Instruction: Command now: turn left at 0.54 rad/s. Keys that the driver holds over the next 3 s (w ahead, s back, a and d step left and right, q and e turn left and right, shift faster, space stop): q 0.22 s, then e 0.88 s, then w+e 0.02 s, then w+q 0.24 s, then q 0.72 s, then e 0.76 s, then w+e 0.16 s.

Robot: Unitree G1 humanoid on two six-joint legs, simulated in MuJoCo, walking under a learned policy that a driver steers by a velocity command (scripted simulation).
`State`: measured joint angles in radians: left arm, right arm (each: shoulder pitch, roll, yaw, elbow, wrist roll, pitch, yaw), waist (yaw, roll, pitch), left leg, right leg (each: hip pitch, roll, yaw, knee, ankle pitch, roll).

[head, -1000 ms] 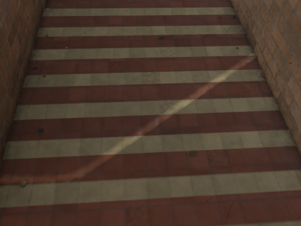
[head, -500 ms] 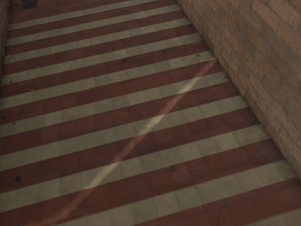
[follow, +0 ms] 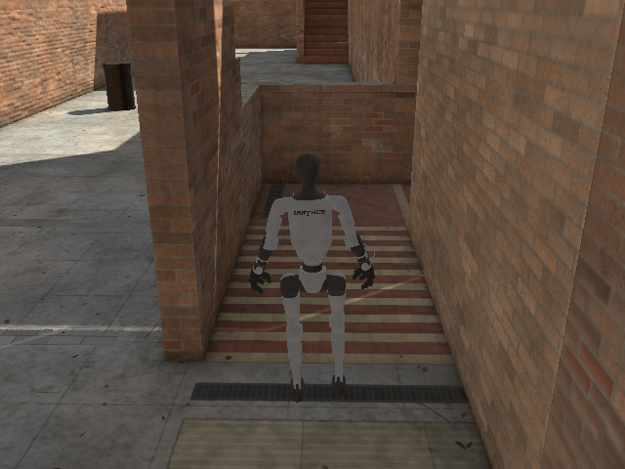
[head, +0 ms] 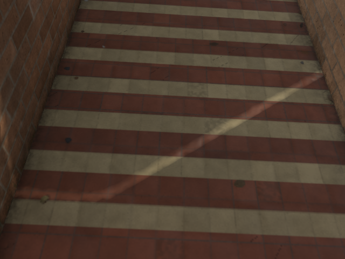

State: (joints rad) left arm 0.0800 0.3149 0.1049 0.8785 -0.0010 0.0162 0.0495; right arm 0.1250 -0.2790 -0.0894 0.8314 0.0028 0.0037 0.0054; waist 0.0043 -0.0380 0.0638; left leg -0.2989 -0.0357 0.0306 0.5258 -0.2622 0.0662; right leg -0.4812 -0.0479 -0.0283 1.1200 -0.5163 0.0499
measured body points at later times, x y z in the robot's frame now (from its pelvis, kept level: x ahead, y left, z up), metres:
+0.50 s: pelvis +0.04 -0.02 +0.00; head +0.06 -0.02 +0.45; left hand +0.11 +0.27 -0.12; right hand +0.22 -0.25 -0.12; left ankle +0.01 +0.08 -0.74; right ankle +0.07 -0.15 -0.74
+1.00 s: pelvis +0.04 -0.08 -0.01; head +0.08 -0.10 +0.44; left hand +0.26 +0.17 -0.09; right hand +0.11 -0.39 -0.13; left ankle +0.01 +0.08 -0.71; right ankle +0.05 -0.18 -0.74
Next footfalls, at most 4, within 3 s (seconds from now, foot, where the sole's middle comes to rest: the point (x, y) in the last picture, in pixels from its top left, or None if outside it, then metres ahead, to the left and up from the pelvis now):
0.40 right None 0.11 -0.15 -0.77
0.96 right None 0.08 -0.19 -0.77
1.50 left None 0.22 0.03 -0.77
1.96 right None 0.32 -0.19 -0.77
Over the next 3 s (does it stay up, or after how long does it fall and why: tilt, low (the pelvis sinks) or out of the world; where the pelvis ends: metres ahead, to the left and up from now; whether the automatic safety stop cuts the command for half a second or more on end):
stays up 0.24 -0.12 0.01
